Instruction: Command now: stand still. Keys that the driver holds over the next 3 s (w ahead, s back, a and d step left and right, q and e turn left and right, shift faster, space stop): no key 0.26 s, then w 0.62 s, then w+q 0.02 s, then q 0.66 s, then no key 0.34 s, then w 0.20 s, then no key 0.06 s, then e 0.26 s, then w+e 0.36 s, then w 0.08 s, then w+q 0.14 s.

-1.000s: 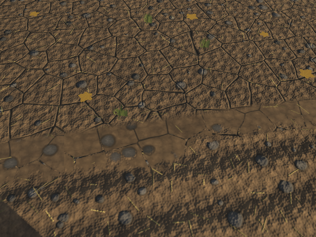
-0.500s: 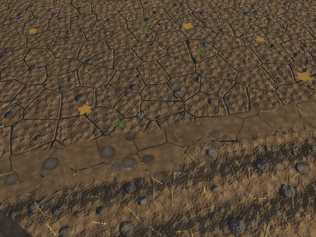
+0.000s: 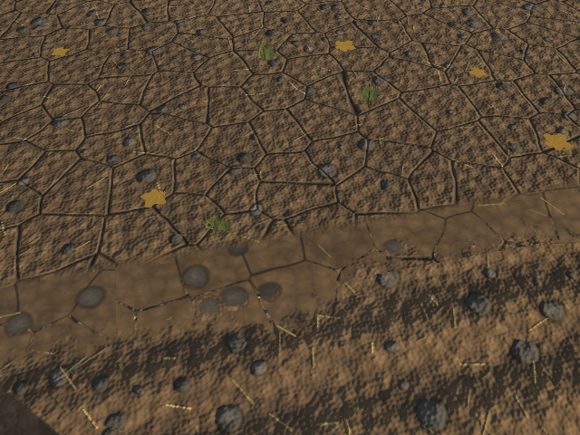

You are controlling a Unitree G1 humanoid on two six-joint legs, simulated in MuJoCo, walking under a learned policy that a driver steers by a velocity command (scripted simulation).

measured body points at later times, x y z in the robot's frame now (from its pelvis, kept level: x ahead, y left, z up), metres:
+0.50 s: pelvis +0.04 +0.03 -0.01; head +0.03 +0.04 +0.44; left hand +0.02 +0.29 -0.17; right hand +0.05 -0.23 -0.15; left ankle +0.02 +0.13 -0.74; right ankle -0.02 -0.12 -0.74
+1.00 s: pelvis +0.27 -0.01 -0.02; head +0.31 -0.01 +0.43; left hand +0.49 +0.23 -0.11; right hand +0.18 -0.26 -0.16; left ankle +0.05 +0.13 -0.68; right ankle +0.38 -0.10 -0.74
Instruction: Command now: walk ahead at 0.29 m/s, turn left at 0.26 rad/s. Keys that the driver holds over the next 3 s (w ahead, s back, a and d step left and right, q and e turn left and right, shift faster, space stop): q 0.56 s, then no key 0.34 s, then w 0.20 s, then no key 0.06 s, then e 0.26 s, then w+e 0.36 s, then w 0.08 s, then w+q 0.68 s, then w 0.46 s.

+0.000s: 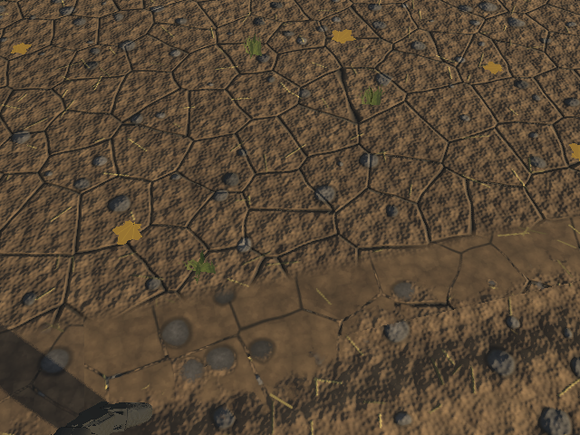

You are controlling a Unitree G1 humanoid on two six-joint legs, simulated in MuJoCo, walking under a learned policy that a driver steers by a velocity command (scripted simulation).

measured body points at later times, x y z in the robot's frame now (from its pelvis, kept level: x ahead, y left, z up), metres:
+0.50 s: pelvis +0.13 +0.02 +0.01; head +0.17 +0.06 +0.46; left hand +0.18 +0.33 -0.13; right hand +0.35 -0.21 -0.08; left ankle +0.15 +0.12 -0.72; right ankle +0.10 -0.10 -0.69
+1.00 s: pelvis +0.18 +0.01 +0.02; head +0.20 +0.00 +0.47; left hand +0.15 +0.30 -0.10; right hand +0.41 -0.17 -0.10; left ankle +0.14 +0.12 -0.71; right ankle +0.22 -0.11 -0.72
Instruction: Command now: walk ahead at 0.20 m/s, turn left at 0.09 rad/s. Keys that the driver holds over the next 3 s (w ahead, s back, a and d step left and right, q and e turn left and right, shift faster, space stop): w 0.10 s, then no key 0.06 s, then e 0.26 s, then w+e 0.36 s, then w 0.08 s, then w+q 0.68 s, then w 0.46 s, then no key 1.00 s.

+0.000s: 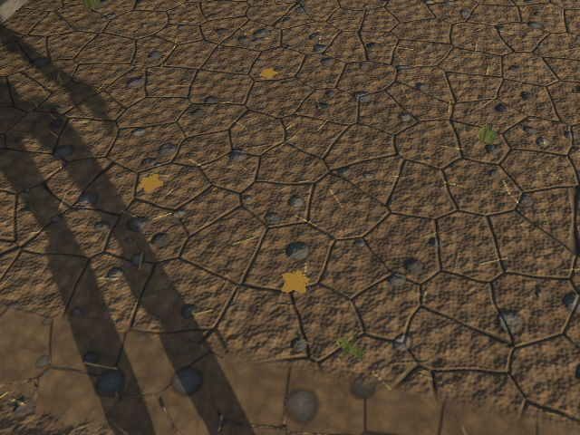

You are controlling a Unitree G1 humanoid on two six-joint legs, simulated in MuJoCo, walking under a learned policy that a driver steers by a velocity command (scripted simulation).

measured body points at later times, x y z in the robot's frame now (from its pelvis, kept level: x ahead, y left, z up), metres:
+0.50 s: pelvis +0.08 +0.04 +0.01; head +0.11 +0.04 +0.46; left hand +0.24 +0.30 -0.12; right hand +0.15 -0.25 -0.11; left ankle +0.05 +0.13 -0.74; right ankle +0.10 -0.11 -0.69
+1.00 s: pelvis +0.25 -0.08 +0.01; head +0.27 -0.10 +0.46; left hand +0.40 +0.16 -0.10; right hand +0.31 -0.39 -0.10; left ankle +0.45 +0.04 -0.67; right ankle +0.16 -0.13 -0.74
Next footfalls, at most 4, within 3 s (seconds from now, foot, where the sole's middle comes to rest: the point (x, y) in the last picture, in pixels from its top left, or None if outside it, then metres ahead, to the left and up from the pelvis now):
0.22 left None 0.09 0.13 -0.77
0.70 right None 0.19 -0.14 -0.77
1.22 left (345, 400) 0.59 -0.06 -0.77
1.70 right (437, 316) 0.82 -0.31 -0.77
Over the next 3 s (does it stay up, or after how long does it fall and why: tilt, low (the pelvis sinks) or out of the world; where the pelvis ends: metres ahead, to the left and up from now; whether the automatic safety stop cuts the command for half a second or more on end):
stays up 1.03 -0.19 0.00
